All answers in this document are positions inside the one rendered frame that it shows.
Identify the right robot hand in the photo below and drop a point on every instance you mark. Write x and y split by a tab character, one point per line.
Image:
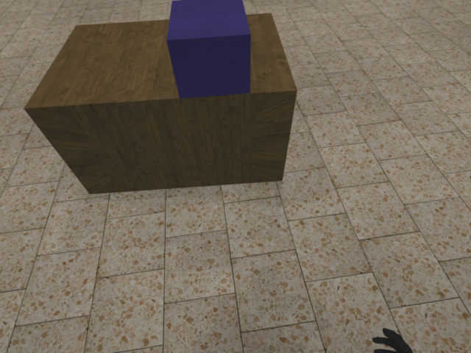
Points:
394	340

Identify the carton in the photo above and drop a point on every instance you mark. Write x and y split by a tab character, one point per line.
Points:
209	44

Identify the pedestal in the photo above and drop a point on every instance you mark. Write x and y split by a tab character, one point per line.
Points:
109	106

